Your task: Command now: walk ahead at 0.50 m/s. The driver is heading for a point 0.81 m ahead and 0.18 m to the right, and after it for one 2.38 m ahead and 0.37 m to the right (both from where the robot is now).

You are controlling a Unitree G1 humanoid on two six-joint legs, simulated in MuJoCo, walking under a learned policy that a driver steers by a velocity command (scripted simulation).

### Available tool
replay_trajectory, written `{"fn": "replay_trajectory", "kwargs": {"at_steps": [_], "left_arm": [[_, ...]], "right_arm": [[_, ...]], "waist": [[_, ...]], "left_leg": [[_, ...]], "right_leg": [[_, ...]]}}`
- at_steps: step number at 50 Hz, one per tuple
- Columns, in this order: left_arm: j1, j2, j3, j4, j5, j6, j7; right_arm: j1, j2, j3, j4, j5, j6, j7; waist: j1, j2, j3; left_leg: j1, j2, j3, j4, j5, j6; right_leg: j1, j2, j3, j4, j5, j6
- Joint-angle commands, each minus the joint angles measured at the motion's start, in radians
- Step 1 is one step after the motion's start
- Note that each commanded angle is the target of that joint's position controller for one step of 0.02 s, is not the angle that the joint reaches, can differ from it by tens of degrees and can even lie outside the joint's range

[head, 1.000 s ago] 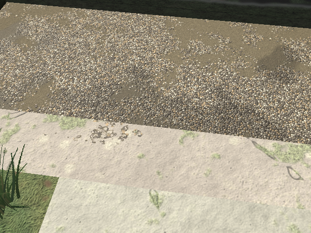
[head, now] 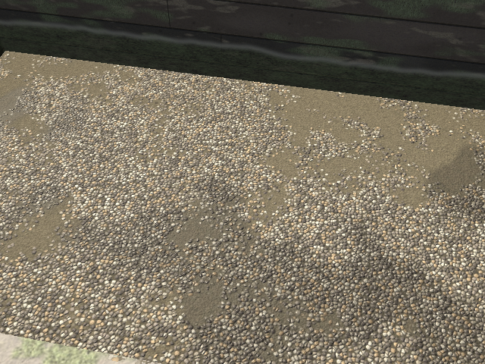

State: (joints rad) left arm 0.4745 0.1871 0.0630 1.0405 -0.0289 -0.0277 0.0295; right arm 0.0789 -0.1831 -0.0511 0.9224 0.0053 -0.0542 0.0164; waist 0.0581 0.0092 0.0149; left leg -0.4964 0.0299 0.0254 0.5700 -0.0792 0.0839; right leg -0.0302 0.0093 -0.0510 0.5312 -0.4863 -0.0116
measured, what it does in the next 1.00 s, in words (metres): walks ahead: right foot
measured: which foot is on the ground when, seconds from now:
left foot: down 0.00-1.00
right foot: down 0.00-0.00, up 0.02-0.40, down 0.42-1.00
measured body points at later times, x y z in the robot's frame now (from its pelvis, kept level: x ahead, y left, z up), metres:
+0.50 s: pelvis +0.15 +0.00 +0.01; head +0.15 -0.02 +0.46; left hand +0.23 +0.23 -0.12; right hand +0.20 -0.23 -0.15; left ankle +0.13 +0.11 -0.72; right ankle +0.22 -0.15 -0.72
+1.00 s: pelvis +0.18 -0.03 +0.03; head +0.19 -0.03 +0.48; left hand +0.23 +0.22 -0.11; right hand +0.19 -0.27 -0.13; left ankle +0.13 +0.11 -0.72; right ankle +0.22 -0.15 -0.72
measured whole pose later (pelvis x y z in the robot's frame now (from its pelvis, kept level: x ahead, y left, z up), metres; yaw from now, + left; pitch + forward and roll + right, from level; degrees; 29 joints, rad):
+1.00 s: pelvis +0.18 -0.03 +0.03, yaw +0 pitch -2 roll -1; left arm 0.26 0.20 0.01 0.96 0.00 0.05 0.03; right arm 0.28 -0.22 0.04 1.05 -0.01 0.07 -0.04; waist 0.00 0.02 0.03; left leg -0.03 0.05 0.02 0.30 -0.25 -0.03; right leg -0.16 0.02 0.03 0.28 -0.09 0.00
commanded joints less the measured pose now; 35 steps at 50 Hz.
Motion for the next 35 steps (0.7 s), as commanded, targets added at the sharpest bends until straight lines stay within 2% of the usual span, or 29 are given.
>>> {"fn": "replay_trajectory", "kwargs": {"at_steps": [1,2,3,4,5,6,7,8,11,12,13,15,16,17,18,19,20,21,22,23,24,25,26,27,28,30,33,34,35], "left_arm": [[0.096,0.042,0.000,-0.040,0.002,-0.026,-0.002],[0.084,0.039,0.002,-0.061,-0.010,-0.041,-0.012],[-0.011,0.093,0.018,-0.105,-0.030,-0.039,-0.008],[-0.089,0.107,0.023,-0.133,-0.029,-0.030,0.002],[-0.117,0.109,0.030,-0.146,-0.007,-0.023,0.018],[-0.096,0.095,0.034,-0.158,0.008,-0.007,0.028],[-0.047,0.076,0.034,-0.149,0.009,0.006,0.029],[-0.009,0.073,0.036,-0.138,0.015,0.019,0.034],[-0.064,0.110,0.044,-0.174,0.011,0.036,0.046],[-0.097,0.100,0.034,-0.187,0.018,0.038,0.050],[-0.116,0.073,0.022,-0.193,0.028,0.040,0.051],[-0.158,0.043,0.003,-0.202,0.041,0.048,0.034],[-0.162,0.044,-0.004,-0.207,0.038,0.049,0.027],[-0.147,0.051,-0.008,-0.196,0.038,0.054,0.022],[-0.154,0.059,-0.014,-0.200,0.038,0.060,0.019],[-0.148,0.051,-0.023,-0.198,0.046,0.070,0.016],[-0.111,0.036,-0.034,-0.197,0.056,0.079,0.014],[-0.110,0.080,-0.030,-0.203,0.057,0.075,0.015],[-0.134,0.123,-0.031,-0.204,0.064,0.068,0.017],[-0.196,0.135,-0.031,-0.193,0.050,0.061,0.015],[-0.218,0.124,-0.030,-0.197,0.049,0.059,0.014],[-0.200,0.103,-0.035,-0.183,0.045,0.059,0.013],[-0.187,0.110,-0.034,-0.165,0.039,0.059,0.011],[-0.177,0.110,-0.033,-0.154,0.033,0.057,0.009],[-0.177,0.122,-0.030,-0.160,0.043,0.050,0.006],[-0.175,0.112,-0.031,-0.148,0.035,0.047,0.001],[-0.178,0.106,-0.030,-0.135,0.028,0.052,0.002],[-0.175,0.086,-0.037,-0.137,0.036,0.057,-0.001],[-0.177,0.091,-0.035,-0.133,0.035,0.060,-0.001]], "right_arm": [[0.463,-0.277,-0.077,0.068,-0.007,-0.008,-0.008],[0.464,-0.216,-0.060,0.080,0.011,0.000,0.003],[0.355,-0.143,-0.043,0.049,0.013,0.009,0.000],[0.277,-0.096,-0.029,0.030,0.000,0.015,-0.003],[0.209,-0.071,-0.012,0.010,-0.019,0.013,-0.006],[0.159,-0.070,-0.004,-0.004,-0.035,0.011,-0.009],[0.153,-0.062,0.003,-0.004,-0.043,0.008,-0.010],[0.180,-0.077,0.002,0.008,-0.050,0.010,-0.013],[0.250,-0.111,-0.002,0.032,-0.033,0.009,-0.034],[0.245,-0.095,0.006,0.036,-0.037,0.006,-0.045],[0.222,-0.075,0.017,0.040,-0.036,0.004,-0.052],[0.180,-0.088,0.028,0.034,-0.046,0.017,-0.050],[0.182,-0.112,0.023,0.035,-0.039,0.021,-0.044],[0.193,-0.133,0.019,0.039,-0.026,0.025,-0.038],[0.197,-0.121,0.023,0.044,-0.012,0.033,-0.033],[0.198,-0.096,0.031,0.051,-0.009,0.041,-0.030],[0.195,-0.073,0.039,0.057,0.005,0.053,-0.025],[0.214,-0.074,0.037,0.067,0.013,0.060,-0.025],[0.261,-0.088,0.030,0.062,0.000,0.055,-0.029],[0.340,-0.051,0.036,0.065,-0.003,0.064,-0.030],[0.287,-0.085,0.035,0.062,-0.017,0.079,-0.044],[0.258,-0.102,0.032,0.057,-0.012,0.088,-0.053],[0.241,-0.082,0.039,0.054,-0.012,0.098,-0.057],[0.238,-0.081,0.043,0.053,-0.013,0.107,-0.059],[0.237,-0.078,0.050,0.065,-0.015,0.113,-0.065],[0.230,-0.086,0.055,0.068,-0.012,0.119,-0.068],[0.200,-0.104,0.059,0.070,-0.007,0.123,-0.066],[0.208,-0.084,0.066,0.070,-0.010,0.128,-0.062],[0.200,-0.090,0.067,0.072,-0.008,0.130,-0.060]], "waist": [[-0.170,0.172,-0.260],[-0.176,0.253,-0.326],[-0.156,0.201,-0.164],[-0.144,0.131,-0.075],[-0.114,0.079,-0.022],[-0.071,0.095,-0.009],[-0.043,0.099,-0.014],[-0.034,0.092,-0.012],[-0.034,0.059,0.001],[-0.029,0.044,0.005],[-0.018,0.061,0.002],[-0.023,0.106,-0.037],[-0.026,0.104,-0.050],[-0.035,0.110,-0.059],[-0.042,0.105,-0.043],[-0.041,0.099,-0.040],[-0.014,0.087,-0.028],[-0.019,0.032,0.005],[-0.084,-0.058,0.037],[-0.146,-0.221,0.041],[-0.099,-0.231,0.061],[-0.085,-0.156,0.053],[-0.090,-0.123,0.032],[-0.090,-0.094,0.013],[-0.079,-0.075,0.010],[-0.081,-0.063,-0.027],[-0.075,-0.031,-0.032],[-0.075,-0.017,-0.048],[-0.072,-0.011,-0.033]], "left_leg": [[0.729,0.292,-0.478,-0.093,0.084,0.233],[0.744,0.348,-0.714,-0.253,-0.193,0.274],[0.621,0.319,-0.621,-0.277,-0.348,0.217],[0.488,0.288,-0.509,-0.283,-0.370,0.174],[0.341,0.251,-0.420,-0.293,-0.346,0.150],[0.216,0.214,-0.343,-0.294,-0.261,0.125],[0.149,0.191,-0.301,-0.295,-0.232,0.120],[0.130,0.194,-0.294,-0.301,-0.179,0.124],[0.181,0.206,-0.300,-0.293,-0.068,0.149],[0.175,0.196,-0.266,-0.278,0.024,0.137],[0.160,0.174,-0.208,-0.256,0.144,0.111],[0.140,0.136,-0.122,-0.215,0.396,0.077],[0.145,0.134,-0.112,-0.207,0.432,0.079],[0.154,0.123,-0.105,-0.198,0.384,0.078],[0.163,0.125,-0.120,-0.196,0.320,0.076],[0.149,0.106,-0.106,-0.186,0.263,0.066],[0.134,0.091,-0.114,-0.187,0.126,0.049],[0.148,0.073,-0.145,-0.184,-0.072,0.003],[0.127,0.010,-0.124,-0.154,-0.200,-0.028],[0.153,-0.025,-0.089,-0.195,-0.253,-0.049],[0.204,-0.027,-0.062,-0.205,-0.205,-0.069],[0.225,-0.026,-0.050,-0.200,-0.189,-0.077],[0.266,-0.023,-0.043,-0.204,-0.159,-0.081],[0.291,-0.017,-0.044,-0.213,-0.140,-0.086],[0.299,-0.014,-0.038,-0.209,-0.119,-0.081],[0.350,0.005,-0.047,-0.227,-0.100,-0.084],[0.365,0.019,-0.047,-0.259,-0.079,-0.090],[0.392,0.030,-0.053,-0.277,-0.054,-0.085],[0.392,0.030,-0.050,-0.281,-0.046,-0.084]], "right_leg": [[-0.486,0.042,0.028,0.723,0.179,-0.004],[-0.628,0.079,0.183,0.865,-0.127,-0.008],[-0.723,0.020,0.182,0.890,-0.077,-0.014],[-0.734,-0.018,0.145,0.886,-0.008,-0.017],[-0.694,-0.048,0.132,0.850,0.068,-0.017],[-0.611,-0.070,0.132,0.825,0.129,-0.016],[-0.553,-0.080,0.132,0.802,0.145,-0.015],[-0.529,-0.082,0.134,0.782,0.148,-0.008],[-0.603,-0.099,0.161,0.640,0.180,0.005],[-0.585,-0.114,0.176,0.543,0.220,0.007],[-0.530,-0.124,0.171,0.422,0.266,0.012],[-0.380,-0.096,0.118,0.282,0.315,0.014],[-0.331,-0.081,0.098,0.253,0.317,0.016],[-0.288,-0.067,0.084,0.230,0.312,0.014],[-0.274,-0.066,0.083,0.184,0.296,0.011],[-0.211,-0.054,0.064,0.136,0.305,0.015],[-0.136,-0.055,0.067,0.024,0.383,0.011],[-0.121,-0.118,0.147,-0.072,0.589,-0.009],[-0.109,-0.149,0.170,-0.049,0.804,-0.031],[-0.169,-0.144,0.179,-0.051,0.648,-0.062],[-0.214,-0.109,0.186,-0.112,0.567,-0.046],[-0.199,-0.099,0.184,-0.143,0.530,-0.029],[-0.181,-0.092,0.187,-0.153,0.543,-0.023],[-0.155,-0.087,0.187,-0.160,0.550,-0.026],[-0.141,-0.096,0.193,-0.174,0.588,-0.043],[-0.108,-0.096,0.199,-0.193,0.613,-0.057],[-0.069,-0.091,0.196,-0.220,0.614,-0.057],[-0.061,-0.091,0.193,-0.233,0.614,-0.060],[-0.061,-0.087,0.188,-0.241,0.613,-0.059]]}}
Velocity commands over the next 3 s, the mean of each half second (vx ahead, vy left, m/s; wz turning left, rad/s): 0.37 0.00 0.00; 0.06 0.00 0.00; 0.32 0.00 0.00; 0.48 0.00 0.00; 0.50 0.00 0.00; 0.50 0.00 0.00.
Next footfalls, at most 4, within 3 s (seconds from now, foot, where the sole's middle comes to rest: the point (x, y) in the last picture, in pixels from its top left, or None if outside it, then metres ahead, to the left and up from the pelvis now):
0.42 right None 0.26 -0.15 -0.75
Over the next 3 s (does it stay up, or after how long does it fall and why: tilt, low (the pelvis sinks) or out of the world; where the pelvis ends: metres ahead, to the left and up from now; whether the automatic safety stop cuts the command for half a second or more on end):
stays up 0.23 0.00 0.02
